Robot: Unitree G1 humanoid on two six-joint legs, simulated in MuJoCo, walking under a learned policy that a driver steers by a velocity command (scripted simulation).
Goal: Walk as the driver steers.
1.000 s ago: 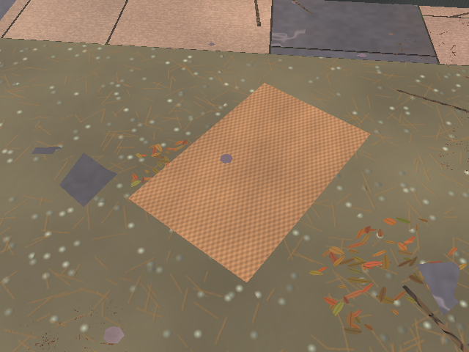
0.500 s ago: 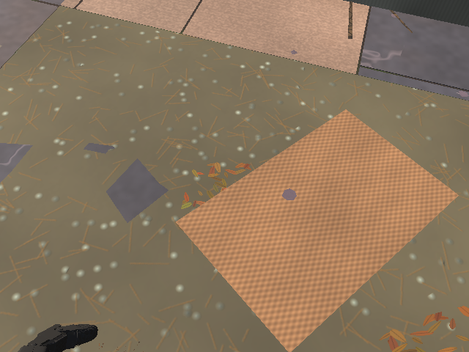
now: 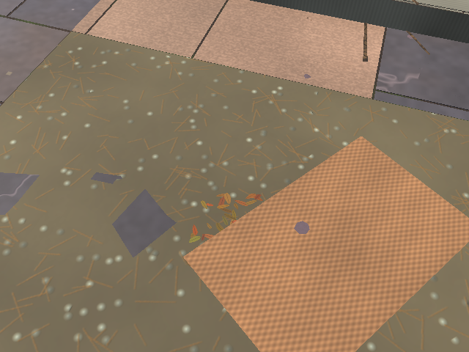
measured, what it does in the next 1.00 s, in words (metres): steps on the spot, turning right: right foot, then left foot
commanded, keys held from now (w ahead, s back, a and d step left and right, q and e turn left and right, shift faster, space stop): e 0.52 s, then no key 0.48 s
